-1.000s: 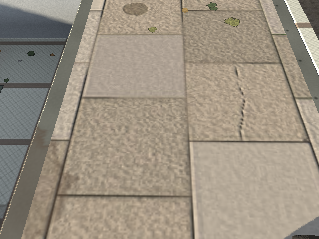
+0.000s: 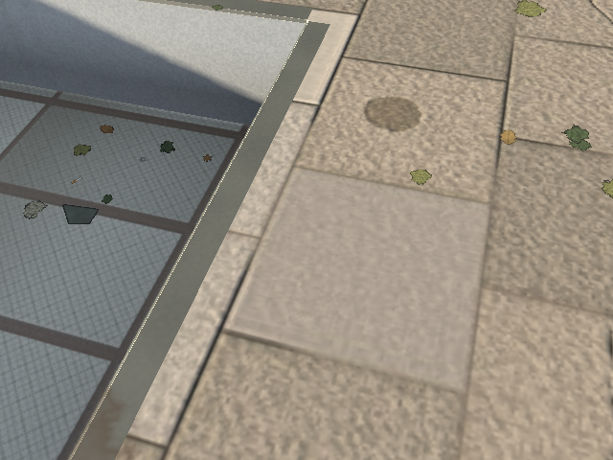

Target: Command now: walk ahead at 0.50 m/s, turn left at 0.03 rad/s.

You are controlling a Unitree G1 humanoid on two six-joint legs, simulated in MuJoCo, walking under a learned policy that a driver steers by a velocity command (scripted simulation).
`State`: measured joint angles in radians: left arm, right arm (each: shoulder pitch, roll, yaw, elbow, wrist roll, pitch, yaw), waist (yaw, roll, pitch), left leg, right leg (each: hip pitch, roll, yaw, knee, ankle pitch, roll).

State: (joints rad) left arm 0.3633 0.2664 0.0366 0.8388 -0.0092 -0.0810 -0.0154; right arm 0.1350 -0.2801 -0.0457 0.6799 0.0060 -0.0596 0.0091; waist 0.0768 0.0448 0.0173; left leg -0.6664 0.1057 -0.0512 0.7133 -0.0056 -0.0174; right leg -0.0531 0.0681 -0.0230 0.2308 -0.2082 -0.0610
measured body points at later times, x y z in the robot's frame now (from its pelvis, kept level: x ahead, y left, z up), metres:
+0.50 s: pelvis +0.28 +0.05 +0.00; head +0.30 +0.05 +0.45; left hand +0.47 +0.29 -0.11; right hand +0.28 -0.24 -0.12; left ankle +0.24 +0.15 -0.75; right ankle +0.39 -0.14 -0.68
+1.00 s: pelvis +0.54 -0.08 +0.00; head +0.56 -0.10 +0.45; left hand +0.72 +0.14 -0.11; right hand +0.60 -0.39 -0.10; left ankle +0.75 +0.04 -0.68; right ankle +0.49 -0.13 -0.75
